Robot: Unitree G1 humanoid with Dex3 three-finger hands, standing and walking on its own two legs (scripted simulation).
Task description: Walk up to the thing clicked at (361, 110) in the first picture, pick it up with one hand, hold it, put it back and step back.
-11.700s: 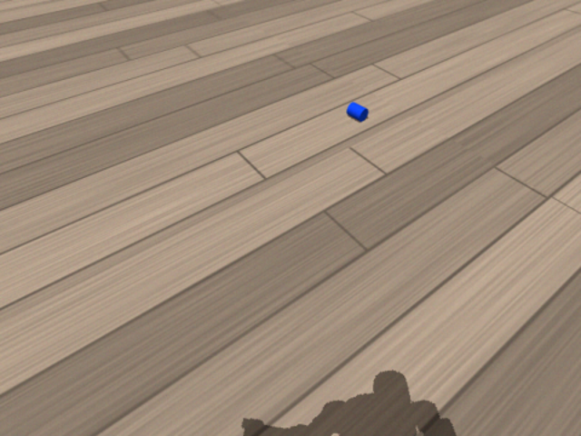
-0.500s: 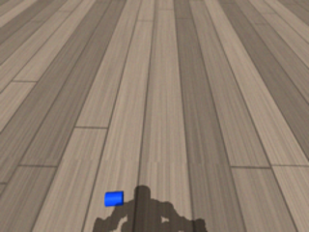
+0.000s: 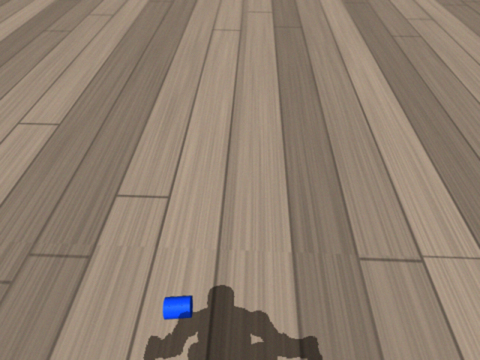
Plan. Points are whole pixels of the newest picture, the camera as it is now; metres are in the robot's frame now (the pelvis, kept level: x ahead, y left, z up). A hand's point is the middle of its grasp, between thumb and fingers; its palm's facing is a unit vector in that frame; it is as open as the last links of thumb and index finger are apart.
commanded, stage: stand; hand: left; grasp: from above
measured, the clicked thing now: (178, 307) +0.46 +0.27 -0.74
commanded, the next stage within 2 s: rise first in 0.78 s
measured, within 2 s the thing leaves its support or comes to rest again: neither
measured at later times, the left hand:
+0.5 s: hand out of the picture +0.08 +0.25 -0.16, palm faces -0.03 -0.94 -0.34, open 7.4 cm
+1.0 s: hand out of the picture +0.11 +0.25 -0.16, palm faces +0.05 -0.94 -0.33, open 7.7 cm
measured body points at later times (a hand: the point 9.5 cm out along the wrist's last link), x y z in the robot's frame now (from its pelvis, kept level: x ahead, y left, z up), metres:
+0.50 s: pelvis +0.01 +0.00 +0.00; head +0.02 +0.00 +0.45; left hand +0.08 +0.30 -0.13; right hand +0.08 -0.30 -0.13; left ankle +0.01 +0.14 -0.75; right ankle +0.00 -0.14 -0.75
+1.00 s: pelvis +0.00 +0.00 -0.01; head +0.04 +0.00 +0.44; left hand +0.11 +0.30 -0.13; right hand +0.09 -0.29 -0.13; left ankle +0.01 +0.14 -0.75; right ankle +0.00 -0.14 -0.75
